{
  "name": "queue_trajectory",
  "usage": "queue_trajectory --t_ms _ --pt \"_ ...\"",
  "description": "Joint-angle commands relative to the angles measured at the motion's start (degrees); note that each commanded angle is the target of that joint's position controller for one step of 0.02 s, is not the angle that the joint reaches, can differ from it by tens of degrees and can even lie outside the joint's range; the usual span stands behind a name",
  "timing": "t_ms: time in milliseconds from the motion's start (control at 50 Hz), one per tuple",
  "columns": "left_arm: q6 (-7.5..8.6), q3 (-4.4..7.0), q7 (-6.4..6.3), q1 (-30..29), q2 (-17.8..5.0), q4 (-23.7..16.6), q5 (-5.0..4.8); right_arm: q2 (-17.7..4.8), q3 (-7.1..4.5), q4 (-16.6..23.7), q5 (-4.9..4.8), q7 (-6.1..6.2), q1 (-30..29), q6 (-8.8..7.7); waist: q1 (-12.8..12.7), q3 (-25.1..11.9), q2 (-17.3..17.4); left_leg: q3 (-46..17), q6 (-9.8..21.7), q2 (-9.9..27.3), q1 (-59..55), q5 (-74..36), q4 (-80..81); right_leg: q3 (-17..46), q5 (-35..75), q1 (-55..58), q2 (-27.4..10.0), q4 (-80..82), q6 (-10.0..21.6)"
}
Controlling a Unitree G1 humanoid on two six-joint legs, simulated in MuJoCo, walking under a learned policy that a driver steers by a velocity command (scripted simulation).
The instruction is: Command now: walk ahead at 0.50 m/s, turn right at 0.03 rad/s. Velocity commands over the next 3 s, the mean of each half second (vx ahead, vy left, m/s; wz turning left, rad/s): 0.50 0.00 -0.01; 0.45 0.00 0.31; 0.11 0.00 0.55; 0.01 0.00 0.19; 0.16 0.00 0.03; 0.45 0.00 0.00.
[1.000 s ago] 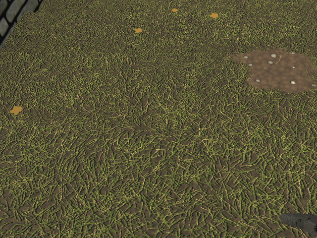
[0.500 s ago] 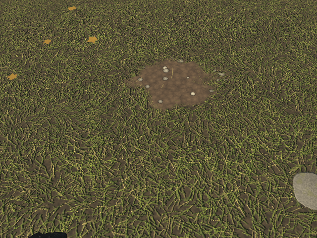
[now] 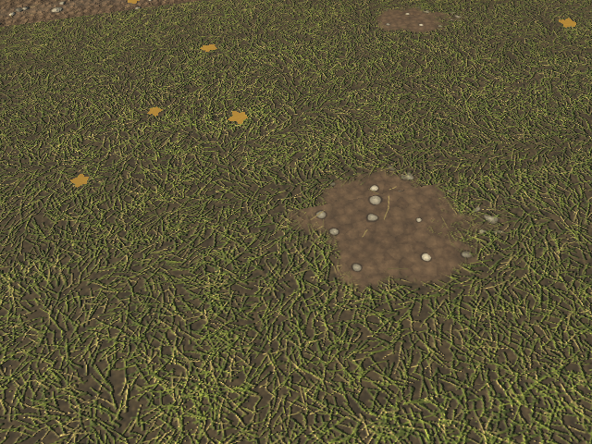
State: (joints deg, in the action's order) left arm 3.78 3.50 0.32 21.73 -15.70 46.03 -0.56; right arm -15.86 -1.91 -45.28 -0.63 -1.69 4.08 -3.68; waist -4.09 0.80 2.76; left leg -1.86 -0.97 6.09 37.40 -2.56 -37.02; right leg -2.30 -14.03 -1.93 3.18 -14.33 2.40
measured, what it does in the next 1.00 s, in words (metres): walks ahead: left foot, then right foot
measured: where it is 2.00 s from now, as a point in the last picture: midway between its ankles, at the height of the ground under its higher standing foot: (314, 357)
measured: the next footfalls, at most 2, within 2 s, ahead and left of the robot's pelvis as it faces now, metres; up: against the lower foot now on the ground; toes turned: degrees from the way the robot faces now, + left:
left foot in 0.14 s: +0.26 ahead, +0.15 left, +0.00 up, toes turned +2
right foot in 0.64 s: +0.49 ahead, -0.10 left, +0.00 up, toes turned +0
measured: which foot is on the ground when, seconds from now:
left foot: up 0.00-0.12, down 0.14-0.66, up 0.68-1.00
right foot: down 0.00-0.14, up 0.16-0.62, down 0.64-1.00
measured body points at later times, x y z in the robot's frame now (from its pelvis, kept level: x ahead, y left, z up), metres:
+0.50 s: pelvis +0.27 +0.06 +0.00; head +0.29 +0.07 +0.45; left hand +0.45 +0.32 -0.10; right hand +0.29 -0.22 -0.13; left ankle +0.22 +0.14 -0.74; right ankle +0.45 -0.12 -0.69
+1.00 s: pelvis +0.53 +0.02 -0.02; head +0.56 +0.03 +0.43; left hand +0.50 +0.30 -0.15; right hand +0.76 -0.20 -0.12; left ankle +0.69 +0.20 -0.72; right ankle +0.45 -0.10 -0.74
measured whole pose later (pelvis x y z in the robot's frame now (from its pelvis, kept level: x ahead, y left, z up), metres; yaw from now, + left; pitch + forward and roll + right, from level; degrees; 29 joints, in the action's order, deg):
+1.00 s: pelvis +0.53 +0.02 -0.02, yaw +12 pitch +1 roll -2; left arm 6.0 4.5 -2.1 19.8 -13.7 49.5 -0.1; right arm -17.3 -5.7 -41.2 -0.8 -3.4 7.8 -1.6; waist -3.4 2.2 3.1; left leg -4.2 2.5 2.9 37.3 -21.7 -35.9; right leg -11.7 -25.2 -6.5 -1.3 -30.9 -0.2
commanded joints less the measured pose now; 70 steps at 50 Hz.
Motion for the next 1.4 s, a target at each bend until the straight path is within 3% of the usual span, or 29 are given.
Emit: queue_trajectory --t_ms 20,120,140,160,180,220,260,340,520,560,640,660,680,700,720,740,800,860,880,940,1080,1140,1160,1180,1200,1260,1300,1340,1400 --pt "0.27 2.56 -0.50 1.1 -9.9 -1.3 -0.68 -3.8 -0.64 5.1 -0.26 -0.88 -5.7 -0.98 0.5 3.5 -6.1 0.3 1.5 -1.1 -1.3 -0.8 4.5 7.9 12.0 -1.7 -16.9 3.6 9.3" --pt "-1.32 2.69 -1.03 0.0 -10.0 0.0 -0.82 -8.2 -3.07 2.5 0.16 -1.05 5.6 -1.36 7.3 -3.5 -6.7 4.6 6.5 -5.4 -19.0 6.2 8.8 5.3 32.3 1.8 -14.6 -13.0 5.0" --pt "-1.45 1.58 -1.38 0.7 -7.6 -1.0 0.16 -12.2 -4.45 0.3 0.61 -0.54 15.5 -1.41 10.7 -11.6 -2.1 -2.8 9.6 1.4 -34.8 2.6 6.5 2.2 24.4 -6.4 -11.1 -28.7 2.8" --pt "-0.50 -0.32 -0.92 8.0 -1.1 -2.0 0.42 -17.1 -5.59 -0.9 0.65 -0.49 20.2 -0.97 8.4 -19.7 12.6 -29.9 19.1 14.1 -55.8 17.0 12.1 0.9 -4.6 -30.2 -0.9 -51.1 -1.9" --pt "0.68 0.33 -0.65 6.5 -4.9 -1.1 -0.18 -12.2 -4.16 -0.8 -0.73 -0.77 21.1 -0.84 10.2 -21.7 11.8 -40.9 19.3 15.0 -58.0 27.3 19.5 9.2 -19.6 -37.6 -0.7 -58.8 -1.5" --pt "1.41 1.41 -0.70 -3.1 -8.6 -3.6 -1.73 -8.6 -2.91 0.2 -0.09 -0.41 14.0 -0.94 8.9 -8.2 3.0 -26.7 14.7 12.1 -43.9 24.4 20.8 7.3 -11.0 -42.0 -6.7 -59.5 -0.5" --pt "0.87 1.79 -1.27 -3.7 -7.5 -3.5 -0.40 -5.9 -2.16 0.7 1.55 -0.34 9.1 -1.17 5.2 -3.4 2.8 -17.9 13.4 8.1 -32.1 12.8 23.3 7.3 -4.0 -36.5 -10.2 -53.1 -0.8" --pt "-0.98 1.54 -1.41 -4.4 -5.0 -3.6 -0.34 -6.5 -2.53 -0.5 0.93 0.08 9.2 -1.92 3.7 -1.7 1.7 -11.4 14.8 6.8 -27.5 5.9 28.1 6.8 1.5 -34.6 -11.6 -44.9 -2.3" --pt "0.70 0.42 0.42 -19.6 -2.8 -7.6 -0.18 -9.6 -3.29 -5.6 -0.23 1.60 15.7 -0.85 8.1 1.1 1.3 -0.7 13.1 3.4 -29.3 -1.6 28.7 2.5 21.4 -28.8 -7.8 -20.4 -2.7" --pt "1.34 1.56 1.55 -16.7 -5.5 -6.4 0.03 -8.7 -3.32 -5.8 0.97 1.83 16.8 -0.57 6.7 -1.1 -0.1 -2.6 14.1 8.0 -35.8 -7.2 23.0 4.6 21.3 -32.1 -8.8 -29.2 -1.1" --pt "2.51 2.71 3.01 -10.4 -6.6 -5.7 -0.07 -9.5 -3.46 -4.3 -1.02 1.86 13.0 1.13 1.0 -1.2 2.6 -5.8 12.2 6.7 -35.3 -18.3 8.9 3.8 3.7 -22.7 -6.2 -19.8 1.9" --pt "2.98 4.05 3.13 -0.8 -9.2 -2.0 0.42 -8.1 -2.99 -3.1 -0.63 1.80 11.0 1.04 -3.8 -6.3 -0.2 -3.5 11.1 3.1 -28.8 -21.9 -3.2 -0.8 12.1 -6.9 -3.4 -19.4 2.7" --pt "2.98 5.37 3.02 5.1 -14.0 -1.2 0.61 -4.6 -1.93 -2.5 -0.23 1.34 16.7 0.49 -3.5 -12.7 -9.4 -1.7 7.7 -2.5 -14.6 -1.9 -23.4 12.8 9.0 9.5 -14.9 -14.9 8.5" --pt "2.62 4.61 3.12 4.3 -13.4 -2.1 -0.62 -0.2 -0.83 -3.1 0.19 0.99 23.5 -0.50 0.7 -15.5 -19.4 -2.5 5.6 -8.8 0.8 35.3 -38.6 30.5 4.8 16.9 -24.3 -10.2 14.5" --pt "2.68 3.70 3.03 5.4 -9.8 -1.1 -1.65 -5.6 -2.23 -1.3 -2.17 1.26 18.2 -1.25 -1.7 -11.4 -18.8 -5.7 6.5 -7.7 8.2 34.1 -42.0 36.5 1.1 12.8 -25.6 -3.0 15.3" --pt "2.69 2.68 3.01 1.2 -6.8 -1.7 -1.47 -8.5 -3.31 0.6 -2.94 1.82 13.2 -0.74 -0.8 -5.5 -11.7 -5.7 6.6 -4.6 10.1 29.6 -42.5 30.2 2.4 7.3 -24.8 -3.1 13.8" --pt "3.65 1.85 3.04 -8.9 -4.2 -2.1 -0.51 -5.5 -3.88 2.4 -1.51 1.98 12.5 2.62 5.0 1.1 -7.3 -6.8 5.1 1.4 2.3 23.1 -30.9 16.4 4.6 -8.7 -21.5 1.2 10.6" --pt "4.33 2.94 1.54 -8.5 -6.7 -0.5 1.35 -3.4 -3.69 3.9 0.31 1.53 11.6 3.35 4.8 0.0 -4.0 -4.9 3.8 0.7 2.1 12.3 -26.7 8.4 20.0 -8.0 -21.0 -0.5 10.5" --pt "4.59 2.54 0.29 -8.3 -5.4 -0.4 0.94 -4.4 -4.34 4.3 -0.64 0.94 9.7 2.45 5.2 1.3 -3.9 -6.7 4.2 0.2 4.5 5.3 -19.1 3.9 15.5 -6.3 -17.9 -2.0 6.9" --pt "3.43 2.63 -2.79 -6.1 -5.6 0.0 0.23 -1.3 -3.37 6.9 0.23 -1.05 2.5 0.78 2.1 1.0 -4.2 0.7 3.4 -4.6 -5.6 -20.8 0.7 -7.0 10.6 -12.9 -11.9 -6.4 3.2" --pt "0.42 2.08 -4.25 -0.5 -3.5 -1.0 -1.15 -1.3 -3.05 8.7 -0.56 -4.56 -2.8 3.67 -0.1 3.0 -3.7 0.4 2.4 -4.1 -10.4 -27.9 11.8 -6.6 -2.8 -12.8 -16.7 -30.0 0.3" --pt "-0.57 2.21 -3.21 -1.6 -5.1 -1.0 -1.72 -4.6 -5.14 1.0 1.61 -2.79 15.6 2.86 8.9 -3.2 -1.8 4.8 5.5 -6.7 -28.3 -29.0 21.9 -8.3 7.3 -13.7 -14.4 -57.9 -1.5" --pt "0.04 2.13 -2.75 1.7 -3.9 -0.4 -1.20 -9.0 -6.48 -1.4 2.51 -1.83 21.7 2.53 11.0 -7.8 6.9 -0.4 10.5 -1.9 -47.0 -50.7 17.7 -11.1 -16.9 -28.0 -7.6 -80.8 -4.7" --pt "0.72 0.31 -1.30 9.8 -1.9 -3.5 0.18 -15.4 -6.40 1.2 3.01 -1.94 19.7 1.65 6.5 -18.1 13.7 -16.6 20.5 10.7 -72.6 -73.6 -5.1 -0.1 -39.3 -53.6 -5.4 -100.0 -7.2" --pt "1.63 0.35 -0.47 5.2 -6.5 -5.5 0.02 -14.6 -6.23 3.8 1.18 -1.68 18.2 1.86 10.1 -28.7 9.3 -22.5 25.8 15.7 -72.1 -73.0 -1.9 7.2 -35.5 -53.7 -6.9 -99.3 -7.2" --pt "-0.22 0.59 -2.86 -0.8 -9.1 -7.9 -1.21 -10.6 -4.00 8.9 0.89 0.53 3.9 3.97 2.4 -23.6 -9.2 -31.4 24.8 17.8 -44.4 -18.3 11.7 11.6 -10.8 -52.0 -9.9 -83.5 -6.9" --pt "-3.35 1.79 -4.90 -2.7 -8.9 -6.9 0.45 -9.0 -3.41 8.7 0.66 1.07 0.5 4.00 0.2 -9.4 -4.3 -23.8 20.9 9.0 -20.8 -12.0 15.9 9.6 -5.7 -40.2 -9.1 -68.9 -8.7" --pt "-3.28 1.50 -5.50 -5.3 -5.8 -8.5 2.29 -9.4 -3.92 7.7 0.59 2.33 3.1 3.72 1.2 -9.0 -0.8 -18.9 18.3 2.4 -19.6 -14.1 13.8 8.7 -2.9 -37.2 -7.2 -55.4 -9.9" --pt "-3.36 0.79 -4.63 -10.0 -2.1 -10.3 1.61 -8.9 -4.15 7.8 -0.09 4.39 4.6 5.10 3.1 -13.2 2.4 -19.8 15.1 0.7 -23.7 -9.4 12.4 9.8 0.9 -34.2 -5.0 -43.8 -10.6"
